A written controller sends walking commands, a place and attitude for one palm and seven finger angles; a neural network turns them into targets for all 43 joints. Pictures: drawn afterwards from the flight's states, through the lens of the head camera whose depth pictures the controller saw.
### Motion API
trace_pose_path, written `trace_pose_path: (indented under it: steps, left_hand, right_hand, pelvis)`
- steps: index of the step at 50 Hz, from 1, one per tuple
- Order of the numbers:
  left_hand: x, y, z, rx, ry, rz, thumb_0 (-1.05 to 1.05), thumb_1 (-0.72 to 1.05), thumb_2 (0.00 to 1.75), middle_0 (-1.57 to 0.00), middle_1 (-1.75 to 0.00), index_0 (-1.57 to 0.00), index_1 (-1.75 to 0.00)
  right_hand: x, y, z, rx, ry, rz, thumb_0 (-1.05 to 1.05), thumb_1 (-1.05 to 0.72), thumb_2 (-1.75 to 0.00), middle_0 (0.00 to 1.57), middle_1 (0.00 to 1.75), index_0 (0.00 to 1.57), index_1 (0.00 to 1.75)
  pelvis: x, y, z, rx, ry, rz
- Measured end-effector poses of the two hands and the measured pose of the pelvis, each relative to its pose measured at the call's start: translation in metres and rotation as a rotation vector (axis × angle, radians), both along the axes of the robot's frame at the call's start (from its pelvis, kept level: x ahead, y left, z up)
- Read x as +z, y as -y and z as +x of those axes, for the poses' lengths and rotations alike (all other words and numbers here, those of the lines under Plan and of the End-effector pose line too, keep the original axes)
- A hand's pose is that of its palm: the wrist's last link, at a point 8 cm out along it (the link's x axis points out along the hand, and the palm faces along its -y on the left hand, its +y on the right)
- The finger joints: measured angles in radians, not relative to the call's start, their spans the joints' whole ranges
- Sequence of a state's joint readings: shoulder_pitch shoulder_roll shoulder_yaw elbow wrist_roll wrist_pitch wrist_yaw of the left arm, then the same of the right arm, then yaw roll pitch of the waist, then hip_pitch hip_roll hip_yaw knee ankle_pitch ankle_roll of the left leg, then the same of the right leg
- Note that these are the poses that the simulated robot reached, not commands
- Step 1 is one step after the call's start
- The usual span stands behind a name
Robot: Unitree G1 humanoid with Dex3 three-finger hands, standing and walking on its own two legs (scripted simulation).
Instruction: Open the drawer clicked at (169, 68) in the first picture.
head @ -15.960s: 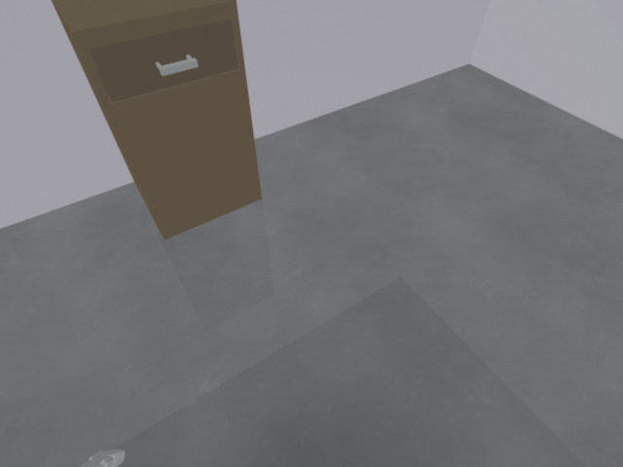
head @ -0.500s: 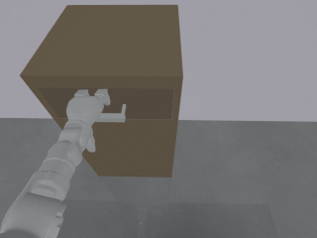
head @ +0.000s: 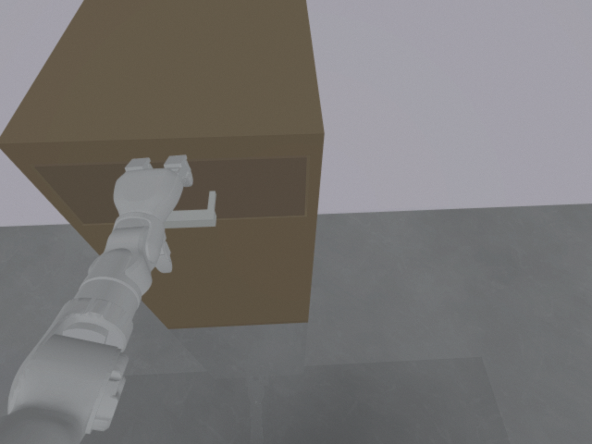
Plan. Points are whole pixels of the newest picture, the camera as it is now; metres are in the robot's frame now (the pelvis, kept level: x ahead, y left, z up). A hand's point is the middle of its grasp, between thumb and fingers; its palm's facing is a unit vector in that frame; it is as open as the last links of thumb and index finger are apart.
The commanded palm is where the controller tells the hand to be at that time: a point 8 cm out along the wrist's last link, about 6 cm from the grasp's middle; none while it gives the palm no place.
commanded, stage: move the hooked fingers above the handle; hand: left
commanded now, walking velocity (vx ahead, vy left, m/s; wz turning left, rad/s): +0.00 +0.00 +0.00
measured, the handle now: (182, 208) +0.49 +0.18 -0.03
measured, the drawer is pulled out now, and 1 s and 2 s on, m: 0.00 0.00 0.00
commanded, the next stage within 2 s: lower the fingers behind the handle in 0.38 s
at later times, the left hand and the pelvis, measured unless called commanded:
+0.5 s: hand (164, 212) +0.45 +0.19 +0.02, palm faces -0.05 -0.04 -1.00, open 13.8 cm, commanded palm +0.43 +0.20 +0.08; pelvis +0.00 +0.00 +0.00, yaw +1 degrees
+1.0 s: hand (174, 226) +0.45 +0.19 -0.01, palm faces -0.07 -0.04 -1.00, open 13.9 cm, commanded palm +0.42 +0.19 +0.05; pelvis +0.00 -0.01 -0.01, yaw +0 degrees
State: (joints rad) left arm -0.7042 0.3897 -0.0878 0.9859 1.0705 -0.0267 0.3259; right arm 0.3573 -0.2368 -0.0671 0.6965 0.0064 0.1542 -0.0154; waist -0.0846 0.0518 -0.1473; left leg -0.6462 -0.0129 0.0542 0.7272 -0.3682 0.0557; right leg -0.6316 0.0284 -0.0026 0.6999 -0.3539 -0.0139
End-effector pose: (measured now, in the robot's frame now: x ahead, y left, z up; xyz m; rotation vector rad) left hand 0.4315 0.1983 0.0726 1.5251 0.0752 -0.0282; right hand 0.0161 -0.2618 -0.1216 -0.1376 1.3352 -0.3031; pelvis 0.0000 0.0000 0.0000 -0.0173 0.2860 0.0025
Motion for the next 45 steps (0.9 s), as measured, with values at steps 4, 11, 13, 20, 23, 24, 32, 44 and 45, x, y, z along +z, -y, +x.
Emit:
trace_pose_path:
  steps: [4,11,13,20,23,24,32,44,45]
  left_hand:
    - [0.003,0.003,-0.001,-0.011,0.018,-0.004,0.0,-0.49,0.3,-0.32,-1.2,-0.33,-1.2]
    - [0.003,0.003,-0.001,0.005,0.018,0.002,0.0,-0.49,0.3,-0.32,-1.2,-0.32,-1.21]
    - [0.003,0.003,-0.001,0.005,0.016,0.003,0.0,-0.49,0.3,-0.32,-1.2,-0.32,-1.21]
    - [0.004,0.003,0.0,0.006,0.013,0.005,0.0,-0.49,0.3,-0.32,-1.2,-0.33,-1.22]
    - [0.004,0.003,0.0,0.007,0.013,0.005,0.0,-0.49,0.3,-0.32,-1.2,-0.33,-1.22]
    - [0.004,0.003,0.0,0.008,0.013,0.006,0.0,-0.49,0.3,-0.32,-1.2,-0.33,-1.22]
    - [-0.005,0.008,-0.003,0.005,-0.017,0.003,0.0,-0.49,0.3,-0.32,-1.2,-0.32,-1.21]
    - [-0.024,0.008,-0.004,0.009,0.004,0.02,0.0,-0.49,0.3,-0.32,-1.2,-0.32,-1.2]
    - [-0.025,0.008,-0.003,0.014,0.003,0.018,0.0,-0.49,0.3,-0.32,-1.2,-0.32,-1.2]
  right_hand:
    - [0.0,-0.001,0.009,0.015,0.021,0.003,0.0,-0.91,-0.89,0.2,0.3,0.2,0.3]
    - [0.001,0.0,0.028,0.038,0.061,0.0,0.0,-0.91,-0.89,0.2,0.3,0.2,0.3]
    - [0.002,0.001,0.033,0.043,0.071,-0.004,0.0,-0.91,-0.89,0.2,0.3,0.2,0.3]
    - [0.004,0.004,0.041,0.054,0.083,-0.012,0.0,-0.91,-0.89,0.2,0.3,0.2,0.3]
    - [0.003,0.005,0.041,0.055,0.077,-0.012,0.0,-0.91,-0.89,0.2,0.3,0.2,0.3]
    - [0.003,0.005,0.041,0.055,0.075,-0.011,0.0,-0.91,-0.89,0.2,0.3,0.2,0.3]
    - [-0.001,0.007,0.035,0.048,0.052,0.0,0.0,-0.91,-0.89,0.2,0.3,0.2,0.3]
    - [-0.01,0.011,0.025,0.037,0.026,-0.002,0.0,-0.91,-0.89,0.2,0.3,0.2,0.3]
    - [-0.01,0.011,0.025,0.035,0.023,-0.002,0.0,-0.91,-0.89,0.2,0.3,0.2,0.3]
  pelvis:
    - [0.0,-0.001,0.001,0.002,0.002,-0.001]
    - [0.0,0.0,0.001,0.004,0.005,0.001]
    - [0.0,0.001,0.002,0.005,0.005,0.001]
    - [0.0,0.003,0.003,0.007,0.003,0.002]
    - [0.0,0.004,0.004,0.009,0.003,0.002]
    - [0.0,0.004,0.004,0.01,0.003,0.002]
    - [-0.001,0.006,0.006,0.008,-0.001,0.003]
    - [-0.008,0.01,0.003,0.009,-0.035,0.003]
    - [-0.009,0.01,0.003,0.009,-0.038,0.003]
